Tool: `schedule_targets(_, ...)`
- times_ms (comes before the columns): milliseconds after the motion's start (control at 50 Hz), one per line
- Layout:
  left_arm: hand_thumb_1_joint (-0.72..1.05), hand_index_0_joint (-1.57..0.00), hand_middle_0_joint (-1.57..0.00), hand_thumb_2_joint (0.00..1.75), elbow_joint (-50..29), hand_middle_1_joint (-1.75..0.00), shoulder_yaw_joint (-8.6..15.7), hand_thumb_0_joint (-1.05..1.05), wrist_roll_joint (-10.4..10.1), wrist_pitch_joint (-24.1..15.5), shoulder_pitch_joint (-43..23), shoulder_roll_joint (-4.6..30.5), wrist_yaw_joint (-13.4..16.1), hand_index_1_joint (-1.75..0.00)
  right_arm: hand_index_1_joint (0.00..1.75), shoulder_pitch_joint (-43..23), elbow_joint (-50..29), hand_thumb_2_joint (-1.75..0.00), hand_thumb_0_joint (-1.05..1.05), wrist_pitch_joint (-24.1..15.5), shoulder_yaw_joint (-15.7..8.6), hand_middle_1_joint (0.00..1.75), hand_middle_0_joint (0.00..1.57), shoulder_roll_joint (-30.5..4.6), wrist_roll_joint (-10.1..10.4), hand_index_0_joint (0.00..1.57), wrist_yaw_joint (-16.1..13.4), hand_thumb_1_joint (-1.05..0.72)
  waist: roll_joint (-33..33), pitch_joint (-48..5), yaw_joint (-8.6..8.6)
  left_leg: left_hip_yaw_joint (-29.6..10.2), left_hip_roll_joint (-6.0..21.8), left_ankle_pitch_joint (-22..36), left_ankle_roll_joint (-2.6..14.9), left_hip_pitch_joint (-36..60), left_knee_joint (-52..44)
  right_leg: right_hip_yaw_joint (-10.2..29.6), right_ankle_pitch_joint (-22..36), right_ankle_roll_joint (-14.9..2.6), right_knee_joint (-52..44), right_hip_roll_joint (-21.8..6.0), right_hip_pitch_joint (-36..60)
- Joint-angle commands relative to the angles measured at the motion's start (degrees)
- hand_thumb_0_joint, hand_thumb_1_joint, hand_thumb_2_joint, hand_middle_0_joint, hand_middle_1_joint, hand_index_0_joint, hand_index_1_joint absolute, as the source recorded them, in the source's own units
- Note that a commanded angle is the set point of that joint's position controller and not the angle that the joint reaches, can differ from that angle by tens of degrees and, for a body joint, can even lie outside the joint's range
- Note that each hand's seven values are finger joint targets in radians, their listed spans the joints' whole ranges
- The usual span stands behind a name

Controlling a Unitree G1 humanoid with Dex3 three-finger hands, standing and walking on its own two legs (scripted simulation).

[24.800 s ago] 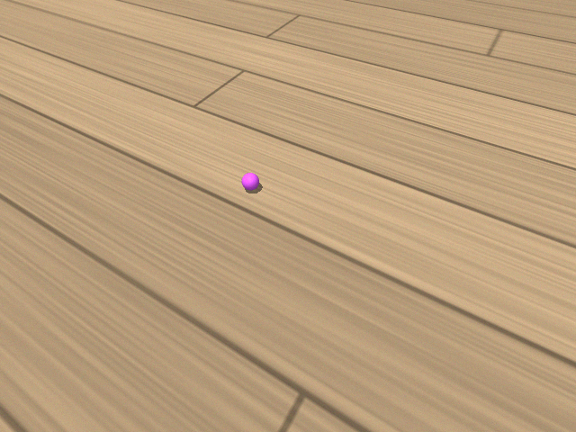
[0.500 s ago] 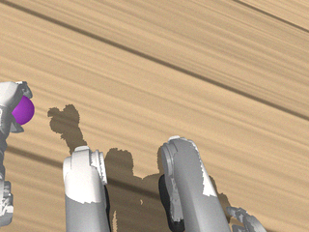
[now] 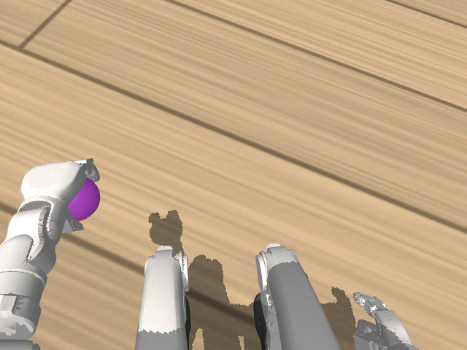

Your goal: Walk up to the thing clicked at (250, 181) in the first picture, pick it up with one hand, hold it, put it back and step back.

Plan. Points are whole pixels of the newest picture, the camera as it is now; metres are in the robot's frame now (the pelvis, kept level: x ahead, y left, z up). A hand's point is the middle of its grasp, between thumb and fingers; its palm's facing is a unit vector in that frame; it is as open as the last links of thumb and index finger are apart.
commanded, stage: lift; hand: left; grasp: from above
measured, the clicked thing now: (74, 198) +0.39 +0.29 -0.10
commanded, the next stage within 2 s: hold in 0.84 s
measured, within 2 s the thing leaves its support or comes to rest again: neither
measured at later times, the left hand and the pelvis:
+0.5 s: hand (34, 183) +0.35 +0.25 +0.09, palm faces -0.45 -0.10 -0.89, open 10.6 cm; pelvis +0.04 +0.00 +0.17, yaw +3 degrees
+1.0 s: hand (21, 134) +0.37 +0.24 +0.16, palm faces -0.45 -0.10 -0.89, open 10.7 cm; pelvis +0.07 +0.00 +0.23, yaw +3 degrees
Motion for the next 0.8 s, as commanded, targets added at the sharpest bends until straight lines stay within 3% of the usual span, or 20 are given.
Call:
schedule_targets(0,0.52,-0.89,-0.85,0.96,-14.15,-1.01,4.57,0.0,-1.3,1.01,-12.42,12.65,1.98,-0.97,0.3,4.96,-4.29,-0.9,0.0,-1.67,-3.95,0.3,0.2,-10.24,0.41,0.2,-1.93,-0.91,9.79,-30.0,0.4,1.5,-0.46,3.31,1.55,36.2,-23.61,-1.72,7.44,-3.38,-20.05,1.2,18.95)
schedule_targets(40,0.54,-0.9,-0.86,0.99,-14.64,-1.02,4.82,0.0,-1.24,1.37,-11.81,12.58,2.01,-0.99,0.3,4.52,-4.04,-0.9,0.0,-1.96,-3.8,0.3,0.2,-9.99,0.65,0.2,-2.4,-0.91,9.13,-29.26,0.51,1.44,-0.39,3.72,1.5,39.45,-26.39,-1.36,8.01,-3.31,-22.76,1.16,22.19)
schedule_targets(100,0.53,-0.89,-0.85,0.95,-14.22,-1.02,3.2,0.0,-1.1,1.57,-10.28,10.55,2.18,-0.98,0.3,4.32,-3.66,-0.9,0.0,-2.63,-3.45,0.3,0.2,-9.21,0.96,0.2,-3.16,-0.91,7.15,-24.34,-0.25,2.59,-0.71,3.11,1.49,41.47,-30.27,-0.49,7.08,-3.35,-28.64,1.19,26.5)
schedule_targets(140,0.51,-0.86,-0.82,0.93,-11.93,-1.03,3.61,0.0,-1.13,1.54,-8.52,10.3,2.42,-0.98,0.3,4.3,-3.25,-0.9,0.0,-3.28,-3.35,0.3,0.2,-8.86,1.09,0.2,-3.52,-0.91,4.66,-21.67,-0.11,2.91,-0.87,3.67,1.6,42.17,-32.42,0.19,7.0,-3.25,-31.88,1.1,30.12)
schedule_targets(160,0.5,-0.86,-0.82,0.93,-12.07,-1.03,2.37,0.0,-0.94,1.44,-8.89,9.12,2.44,-0.98,0.3,4.17,-3.15,-0.9,0.0,-3.6,-3.26,0.3,0.2,-8.45,1.08,0.2,-3.69,-0.91,4.94,-21.0,-0.25,3.41,-1.05,4.27,1.57,43.39,-33.56,0.52,7.55,-3.3,-33.46,1.1,31.59)
schedule_targets(180,0.5,-0.86,-0.81,0.95,-11.84,-1.05,2.79,0.0,-1.04,1.29,-9.72,9.37,2.62,-1.0,0.3,4.33,-3.01,-0.9,0.0,-3.93,-3.46,0.3,0.2,-8.62,1.12,0.2,-3.85,-0.91,5.29,-21.06,-0.11,3.49,-1.05,4.21,1.49,45.23,-34.97,0.75,7.36,-3.34,-34.81,1.12,32.9)
schedule_targets(200,0.5,-0.86,-0.81,0.96,-10.73,-1.06,1.18,0.0,-0.79,1.12,-10.35,7.81,2.65,-1.01,0.3,4.36,-2.7,-0.9,0.0,-4.26,-3.26,0.3,0.2,-8.34,1.15,0.2,-4.03,-0.91,5.19,-19.69,-0.74,3.39,-1.06,4.62,1.43,46.13,-36.05,0.84,7.95,-3.32,-35.84,1.12,33.53)
schedule_targets(220,0.52,-0.86,-0.81,0.94,-9.57,-1.07,1.44,0.0,-1.28,0.96,-9.18,7.24,2.9,-1.02,0.3,4.53,-2.57,-0.9,0.0,-4.7,-3.37,0.3,0.2,-8.32,1.22,0.2,-4.15,-0.91,4.46,-18.55,-0.42,3.02,-0.98,4.15,1.32,46.84,-37.51,1.06,7.3,-3.24,-37.12,1.05,34.57)
schedule_targets(240,0.52,-0.87,-0.81,0.94,-8.28,-1.08,0.21,0.0,-0.93,0.97,-8.03,6.09,3.05,-1.02,0.3,4.5,-2.55,-0.9,0.0,-5.02,-3.28,0.3,0.2,-8.2,1.29,0.2,-4.23,-0.91,4.03,-16.94,-0.54,3.14,-1.04,4.3,1.29,47.19,-38.82,1.22,7.44,-3.26,-38.51,1.0,35.65)
schedule_targets(260,0.51,-0.86,-0.81,0.94,-9.02,-1.07,1.14,0.0,-1.1,0.83,-8.34,6.59,3.4,-1.01,0.3,4.55,-2.6,-0.9,0.0,-5.33,-3.63,0.3,0.2,-8.42,1.35,0.2,-4.3,-0.91,4.5,-18.05,0.09,3.41,-1.1,5.07,1.18,49.38,-39.92,1.54,7.78,-3.39,-39.7,1.02,37.32)
schedule_targets(320,0.51,-0.86,-0.8,0.9,-6.57,-1.06,0.01,0.0,-0.09,0.87,-5.83,4.82,4.35,-1.0,0.3,4.98,-2.44,-0.9,0.0,-5.85,-3.6,0.3,0.2,-8.0,1.49,0.2,-4.29,-0.91,4.48,-17.32,0.88,3.08,-1.24,7.85,0.77,53.21,-43.79,1.51,10.34,-3.41,-42.52,1.11,41.43)
schedule_targets(340,0.52,-0.86,-0.8,0.88,-7.64,-1.07,-1.2,0.0,0.08,0.81,-6.47,3.45,4.67,-1.0,0.3,5.22,-2.63,-0.9,0.0,-5.92,-3.81,0.3,0.2,-7.95,1.65,0.2,-4.35,-0.91,4.13,-17.3,0.56,3.88,-1.49,9.12,0.87,54.19,-44.42,1.75,11.39,-3.41,-44.11,1.21,42.69)
schedule_targets(380,0.55,-0.88,-0.82,0.88,-5.68,-1.06,-0.48,0.0,0.38,1.03,-6.75,4.18,5.71,-1.0,0.3,5.56,-2.18,-0.9,0.0,-6.1,-3.71,0.3,0.2,-7.83,1.67,0.2,-4.35,-0.91,3.24,-15.61,0.75,4.23,-1.65,10.52,0.89,55.34,-46.17,1.86,12.71,-3.23,-46.18,1.28,45.06)
schedule_targets(520,0.58,-0.9,-0.85,0.95,-4.63,-1.08,-1.42,0.0,1.21,2.19,-11.39,3.04,8.81,-1.02,0.3,7.67,-0.67,-0.9,0.0,-6.48,-4.06,0.3,0.2,-7.79,1.45,0.2,-4.32,-0.91,4.07,-16.58,0.82,5.12,-1.72,16.86,0.73,64.5,-51.88,2.82,19.1,-2.94,-51.95,1.07,52.61)
schedule_targets(560,0.56,-0.89,-0.83,0.95,-4.07,-1.09,-1.44,0.0,1.26,2.83,-11.78,3.34,9.02,-1.03,0.3,7.6,-0.43,-0.9,0.0,-6.46,-4.23,0.3,0.2,-7.98,1.43,0.2,-4.26,-0.91,4.75,-16.61,1.14,5.22,-1.76,19.04,0.55,67.17,-53.77,2.76,21.31,-2.87,-53.5,1.0,54.93)
schedule_targets(660,0.52,-0.88,-0.83,0.94,-0.13,-1.02,-4.21,0.0,0.36,4.11,-7.88,-0.59,7.99,-0.98,0.3,7.09,-0.69,-0.9,0.0,-6.36,-4.32,0.3,0.2,-7.87,1.54,0.2,-4.02,-0.91,1.73,-12.46,1.35,5.19,-1.86,20.21,0.46,69.94,-58.32,2.53,22.21,-2.79,-57.43,0.92,58.58)
schedule_targets(780,0.56,-0.9,-0.86,0.97,-1.05,-1.05,-3.98,0.0,-0.18,4.52,-8.49,-0.44,7.38,-1.01,0.3,7.34,-0.97,-0.9,0.0,-6.36,-4.45,0.3,0.2,-7.8,1.67,0.2,-4.01,-0.91,1.15,-10.94,1.52,5.52,-2.19,22.4,0.49,73.47,-62.04,3.15,24.34,-2.49,-61.59,0.61,63.24)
